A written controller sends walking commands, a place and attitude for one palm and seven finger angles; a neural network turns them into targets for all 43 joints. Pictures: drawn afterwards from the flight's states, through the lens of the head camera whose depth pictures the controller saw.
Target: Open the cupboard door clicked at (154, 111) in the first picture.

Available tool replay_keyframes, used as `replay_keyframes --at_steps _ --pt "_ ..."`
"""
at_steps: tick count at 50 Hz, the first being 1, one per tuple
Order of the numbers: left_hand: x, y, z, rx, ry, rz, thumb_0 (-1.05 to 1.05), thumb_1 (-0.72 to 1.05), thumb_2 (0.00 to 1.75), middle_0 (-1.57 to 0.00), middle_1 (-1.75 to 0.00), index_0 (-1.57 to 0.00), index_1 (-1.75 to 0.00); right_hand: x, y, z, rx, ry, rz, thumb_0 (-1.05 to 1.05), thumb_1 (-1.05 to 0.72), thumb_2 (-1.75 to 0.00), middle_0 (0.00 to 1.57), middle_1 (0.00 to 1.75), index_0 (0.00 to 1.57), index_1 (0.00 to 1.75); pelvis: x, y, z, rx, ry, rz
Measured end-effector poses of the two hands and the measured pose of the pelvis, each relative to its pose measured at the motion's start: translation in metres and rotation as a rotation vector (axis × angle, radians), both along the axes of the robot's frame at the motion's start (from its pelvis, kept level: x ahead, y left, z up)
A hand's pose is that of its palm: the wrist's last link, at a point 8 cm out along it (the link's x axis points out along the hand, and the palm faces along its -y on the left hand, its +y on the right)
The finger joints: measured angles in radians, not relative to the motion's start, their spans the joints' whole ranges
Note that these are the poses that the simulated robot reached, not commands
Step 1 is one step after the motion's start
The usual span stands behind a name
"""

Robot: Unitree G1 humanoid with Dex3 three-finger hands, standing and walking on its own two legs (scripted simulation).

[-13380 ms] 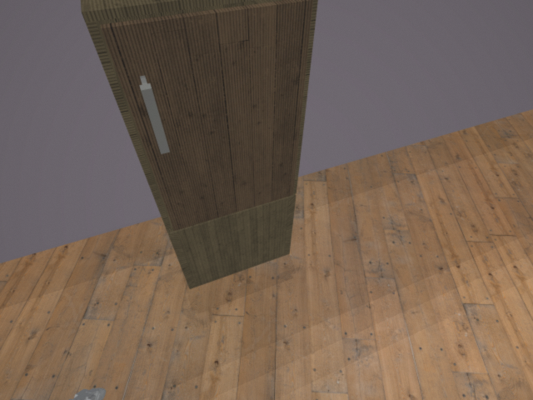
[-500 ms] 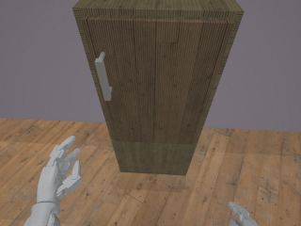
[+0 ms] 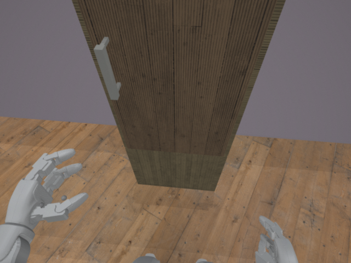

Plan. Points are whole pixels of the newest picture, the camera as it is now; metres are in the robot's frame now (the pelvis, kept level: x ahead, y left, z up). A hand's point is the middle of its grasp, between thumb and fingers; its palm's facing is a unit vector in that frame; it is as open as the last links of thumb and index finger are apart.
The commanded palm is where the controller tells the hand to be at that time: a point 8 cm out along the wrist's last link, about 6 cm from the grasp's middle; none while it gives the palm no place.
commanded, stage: raise the hand with hooked fingers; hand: left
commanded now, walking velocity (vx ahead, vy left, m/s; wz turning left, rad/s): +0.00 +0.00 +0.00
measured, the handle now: (110, 70) +0.55 +0.20 +0.13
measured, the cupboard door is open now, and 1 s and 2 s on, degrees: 0 0 0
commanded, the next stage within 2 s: move the hooked fingers beside the handle in 1.36 s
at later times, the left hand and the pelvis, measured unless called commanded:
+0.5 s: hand (34, 167) +0.27 +0.28 +0.11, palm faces +0.00 -1.00 -0.04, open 13.3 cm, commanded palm +0.25 +0.34 +0.12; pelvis +0.01 +0.04 +0.03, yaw -1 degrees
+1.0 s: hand out of the picture +0.32 +0.36 +0.16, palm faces -0.01 -1.00 -0.03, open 13.9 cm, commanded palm +0.28 +0.40 +0.16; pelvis +0.02 +0.08 +0.04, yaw +0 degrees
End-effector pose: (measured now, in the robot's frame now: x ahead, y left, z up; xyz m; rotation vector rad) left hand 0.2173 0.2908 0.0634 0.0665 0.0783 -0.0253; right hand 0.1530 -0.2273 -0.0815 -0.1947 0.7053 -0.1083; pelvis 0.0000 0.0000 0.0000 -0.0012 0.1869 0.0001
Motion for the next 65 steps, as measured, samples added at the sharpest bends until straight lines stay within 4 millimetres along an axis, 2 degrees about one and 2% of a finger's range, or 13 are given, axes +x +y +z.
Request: replay_keyframes --at_steps 7,14,19,26,31,36,48,56,65 --pt "0.011 0.009 0.017 -0.001 -0.039 0.022 0.0 0.08 0.55 -0.26 -0.83 -0.26 -0.83 -0.024 -0.016 0.005 -0.03 0.044 -0.052 0.01 -0.91 -0.89 0.2 0.3 0.21 0.3 0.006 0.007 0.009 0.01 -0.003 -0.024" --pt "0.016 0.019 0.021 -0.017 -0.052 0.017 0.0 -0.08 0.48 -0.28 -0.93 -0.28 -0.93 -0.019 -0.024 0.02 -0.093 0.018 -0.073 0.02 -0.91 -0.89 0.2 0.3 0.21 0.3 0.007 0.018 0.014 -0.001 -0.024 -0.024" --pt "0.023 0.028 0.035 -0.016 -0.09 0.017 -0.01 -0.2 0.43 -0.29 -1.01 -0.28 -1.01 -0.002 -0.009 0.034 -0.093 -0.045 -0.064 0.02 -0.91 -0.89 0.2 0.3 0.2 0.3 0.009 0.027 0.019 -0.012 -0.049 -0.021" --pt "0.038 0.051 0.05 -0.024 -0.086 0.026 -0.01 -0.36 0.36 -0.3 -1.11 -0.3 -1.11 0.019 0.026 0.047 -0.056 -0.108 -0.018 0.01 -0.91 -0.89 0.2 0.3 0.21 0.3 0.01 0.042 0.026 -0.023 -0.078 -0.012" --pt "0.047 0.069 0.063 -0.022 -0.086 0.027 -0.01 -0.44 0.32 -0.3 -1.16 -0.3 -1.16 0.026 0.049 0.051 -0.038 -0.117 0.016 0.01 -0.91 -0.89 0.2 0.3 0.21 0.3 0.012 0.052 0.03 -0.03 -0.095 -0.004" --pt "0.054 0.086 0.076 -0.019 -0.094 0.028 -0.01 -0.48 0.31 -0.3 -1.18 -0.3 -1.18 0.026 0.063 0.052 -0.037 -0.099 0.035 0.01 -0.91 -0.89 0.2 0.3 0.21 0.3 0.014 0.062 0.034 -0.035 -0.106 0.002" --pt "0.076 0.121 0.097 -0.028 -0.096 0.021 -0.02 -0.49 0.3 -0.3 -1.19 -0.3 -1.2 0.014 0.066 0.056 -0.077 -0.04 0.02 0.01 -0.91 -0.89 0.2 0.3 0.21 0.3 0.017 0.078 0.04 -0.04 -0.116 0.005" --pt "0.078 0.119 0.089 -0.031 -0.066 0.0 -0.02 -0.5 0.3 -0.3 -1.2 -0.3 -1.2 0.01 0.064 0.059 -0.092 -0.033 0.014 0.01 -0.91 -0.89 0.2 0.3 0.21 0.3 0.018 0.084 0.04 -0.04 -0.115 0.001" --pt "0.073 0.122 0.091 -0.031 -0.08 0.027 -0.02 -0.5 0.3 -0.31 -1.2 -0.3 -1.2 0.01 0.067 0.058 -0.084 -0.024 0.019 0.01 -0.91 -0.89 0.2 0.3 0.21 0.3 0.017 0.082 0.041 -0.039 -0.121 0.006"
